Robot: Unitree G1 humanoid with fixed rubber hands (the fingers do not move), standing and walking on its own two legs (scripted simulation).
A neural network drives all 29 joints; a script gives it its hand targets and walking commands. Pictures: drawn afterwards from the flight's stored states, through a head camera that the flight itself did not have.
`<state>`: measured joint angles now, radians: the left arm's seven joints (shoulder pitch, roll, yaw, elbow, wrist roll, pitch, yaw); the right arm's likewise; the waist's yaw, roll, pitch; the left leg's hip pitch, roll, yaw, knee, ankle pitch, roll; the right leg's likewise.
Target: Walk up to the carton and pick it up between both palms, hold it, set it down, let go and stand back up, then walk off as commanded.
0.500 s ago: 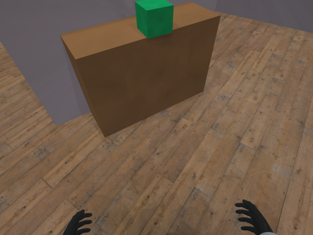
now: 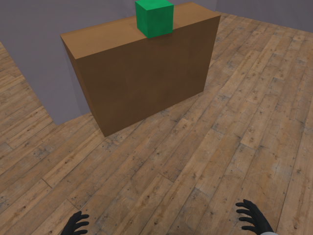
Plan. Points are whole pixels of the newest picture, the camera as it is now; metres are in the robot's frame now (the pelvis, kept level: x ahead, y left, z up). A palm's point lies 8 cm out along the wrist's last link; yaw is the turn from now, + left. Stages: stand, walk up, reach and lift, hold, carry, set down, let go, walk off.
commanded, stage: stand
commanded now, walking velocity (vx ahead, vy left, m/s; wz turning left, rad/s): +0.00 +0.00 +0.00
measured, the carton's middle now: (154, 17) +1.25 +0.00 +0.02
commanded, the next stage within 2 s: walk up in 0.94 s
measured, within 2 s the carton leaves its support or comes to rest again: neither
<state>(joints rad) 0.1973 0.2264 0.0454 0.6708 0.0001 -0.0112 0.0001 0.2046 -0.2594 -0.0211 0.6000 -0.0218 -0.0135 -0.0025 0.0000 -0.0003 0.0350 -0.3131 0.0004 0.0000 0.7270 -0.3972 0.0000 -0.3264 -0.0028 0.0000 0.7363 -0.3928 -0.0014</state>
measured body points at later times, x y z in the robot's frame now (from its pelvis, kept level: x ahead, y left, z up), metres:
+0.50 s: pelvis +0.00 +0.00 +0.00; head +0.01 +0.00 +0.45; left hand +0.14 +0.25 -0.10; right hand +0.16 -0.26 -0.09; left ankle +0.00 +0.12 -0.71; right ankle +0.00 -0.12 -0.71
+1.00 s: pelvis +0.00 +0.00 +0.00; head +0.01 +0.00 +0.45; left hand +0.14 +0.26 -0.10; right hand +0.16 -0.26 -0.08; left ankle +0.00 +0.12 -0.71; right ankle +0.00 -0.12 -0.71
